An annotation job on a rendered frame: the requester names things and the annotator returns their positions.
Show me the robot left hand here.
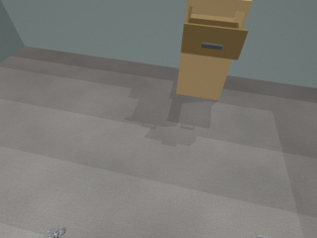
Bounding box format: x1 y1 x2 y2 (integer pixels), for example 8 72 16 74
41 227 66 238

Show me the handle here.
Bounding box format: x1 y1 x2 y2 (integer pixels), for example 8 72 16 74
201 41 223 51

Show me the cabinet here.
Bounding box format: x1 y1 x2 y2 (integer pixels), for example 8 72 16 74
176 0 253 101

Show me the drawer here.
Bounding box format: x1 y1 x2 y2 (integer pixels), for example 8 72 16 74
180 18 249 60

